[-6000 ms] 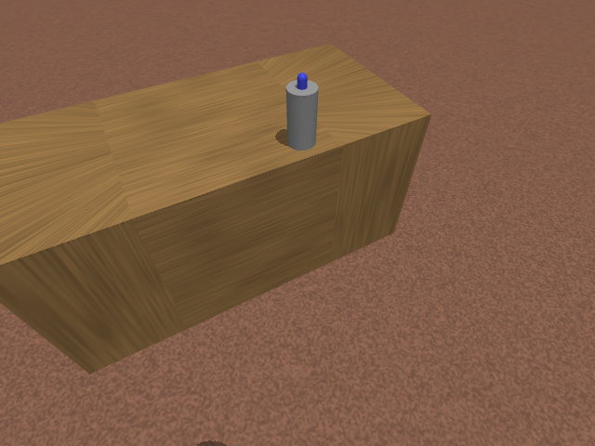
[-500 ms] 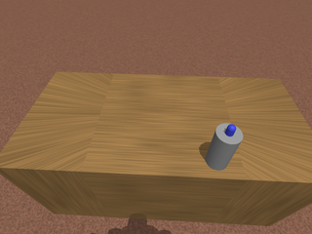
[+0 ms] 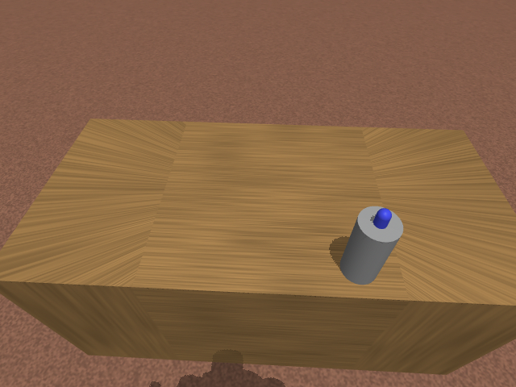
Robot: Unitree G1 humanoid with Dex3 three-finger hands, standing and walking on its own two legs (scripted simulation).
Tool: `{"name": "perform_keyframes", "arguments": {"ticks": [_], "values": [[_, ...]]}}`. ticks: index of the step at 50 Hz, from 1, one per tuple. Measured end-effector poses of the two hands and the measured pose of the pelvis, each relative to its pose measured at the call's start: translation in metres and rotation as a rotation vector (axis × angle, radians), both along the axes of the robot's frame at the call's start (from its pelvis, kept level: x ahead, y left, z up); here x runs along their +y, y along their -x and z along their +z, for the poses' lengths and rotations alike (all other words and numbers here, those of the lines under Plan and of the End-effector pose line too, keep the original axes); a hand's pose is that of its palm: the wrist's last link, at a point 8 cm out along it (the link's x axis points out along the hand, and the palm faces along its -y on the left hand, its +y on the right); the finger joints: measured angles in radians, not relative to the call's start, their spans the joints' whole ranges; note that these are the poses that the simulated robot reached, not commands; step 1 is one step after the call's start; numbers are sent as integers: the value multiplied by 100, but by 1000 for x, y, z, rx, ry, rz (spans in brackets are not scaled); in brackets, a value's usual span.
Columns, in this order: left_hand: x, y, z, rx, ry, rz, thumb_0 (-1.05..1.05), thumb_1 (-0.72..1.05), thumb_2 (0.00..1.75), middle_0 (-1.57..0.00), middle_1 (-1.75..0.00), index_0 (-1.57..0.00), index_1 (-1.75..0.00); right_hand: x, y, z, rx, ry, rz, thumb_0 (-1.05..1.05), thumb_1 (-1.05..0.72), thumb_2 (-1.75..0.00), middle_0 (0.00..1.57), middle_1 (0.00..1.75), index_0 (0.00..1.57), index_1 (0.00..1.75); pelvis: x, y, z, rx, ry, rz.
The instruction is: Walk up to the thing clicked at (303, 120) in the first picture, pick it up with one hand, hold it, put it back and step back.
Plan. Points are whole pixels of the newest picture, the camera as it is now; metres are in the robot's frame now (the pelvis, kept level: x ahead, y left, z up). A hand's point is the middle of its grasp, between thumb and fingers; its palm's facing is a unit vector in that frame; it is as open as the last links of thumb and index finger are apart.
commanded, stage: stand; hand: right
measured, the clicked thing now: (370, 242) +0.42 -0.21 -0.08
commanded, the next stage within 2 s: rise first in 0.70 s
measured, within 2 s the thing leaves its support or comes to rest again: neither
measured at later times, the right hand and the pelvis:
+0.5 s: hand out of the picture +0.08 -0.25 -0.16, palm faces -0.02 +0.94 -0.33, open 7.4 cm; pelvis +0.00 +0.00 +0.00, yaw +0 degrees
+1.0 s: hand out of the picture +0.16 -0.24 -0.14, palm faces +0.15 +0.94 -0.31, open 9.9 cm; pelvis -0.01 +0.00 -0.01, yaw +0 degrees
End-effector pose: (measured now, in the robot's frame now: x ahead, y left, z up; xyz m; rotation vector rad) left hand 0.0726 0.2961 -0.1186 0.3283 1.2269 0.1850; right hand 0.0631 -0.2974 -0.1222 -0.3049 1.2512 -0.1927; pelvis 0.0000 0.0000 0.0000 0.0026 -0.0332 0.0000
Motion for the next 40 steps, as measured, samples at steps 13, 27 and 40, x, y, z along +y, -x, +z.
{"name": "perform_keyframes", "arguments": {"ticks": [13, 27, 40], "values": [[1, -3, 1, -1, -5, 4, 1, 91, 90, -21, -30, -20, -30, 1, -9, 0, -11, 1, 5, 0, -90, -90, 20, 30, 20, 30, 0, -5, 0, -1, 1, 1], [1, -2, 0, -2, -2, 5, 1, 91, 90, -21, -30, -20, -30, 0, -9, 2, -14, 4, 3, 0, -90, -90, 20, 30, 20, 30, 0, -5, 0, -3, 2, 1], [2, 2, 0, 10, -3, 11, 1, 91, 90, -21, -30, -20, -30, 1, -4, 1, 0, 3, 3, 0, -90, -90, 20, 30, 20, 30, 1, -4, 0, -3, 1, 3]]}}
